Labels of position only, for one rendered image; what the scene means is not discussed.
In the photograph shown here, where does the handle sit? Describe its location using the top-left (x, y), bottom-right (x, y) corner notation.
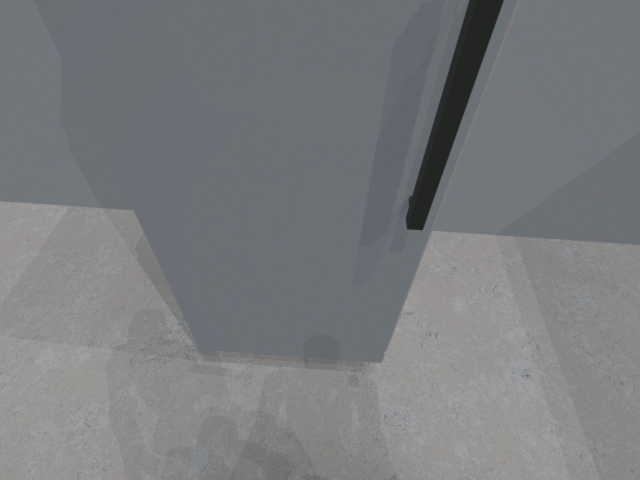
top-left (406, 0), bottom-right (504, 230)

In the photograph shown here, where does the fridge door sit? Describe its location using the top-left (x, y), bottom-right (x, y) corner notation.
top-left (34, 0), bottom-right (518, 363)

